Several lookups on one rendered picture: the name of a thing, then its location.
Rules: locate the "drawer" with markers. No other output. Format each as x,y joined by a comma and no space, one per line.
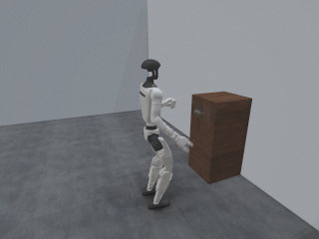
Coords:
207,110

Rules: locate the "left robot shin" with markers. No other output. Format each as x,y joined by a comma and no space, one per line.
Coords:
153,176

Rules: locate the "cabinet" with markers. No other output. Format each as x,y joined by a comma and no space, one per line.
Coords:
218,148

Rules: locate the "robot right upper arm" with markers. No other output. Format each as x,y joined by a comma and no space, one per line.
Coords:
156,97

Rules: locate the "right robot hand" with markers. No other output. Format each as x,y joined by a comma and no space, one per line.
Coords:
182,141

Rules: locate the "handle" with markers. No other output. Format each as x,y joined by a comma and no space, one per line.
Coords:
198,112

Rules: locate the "left robot hand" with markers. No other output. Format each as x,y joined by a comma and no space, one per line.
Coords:
170,102

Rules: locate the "humanoid robot head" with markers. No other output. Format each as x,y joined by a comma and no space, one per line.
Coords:
152,66

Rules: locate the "robot right forearm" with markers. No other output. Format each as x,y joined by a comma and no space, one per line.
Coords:
165,129

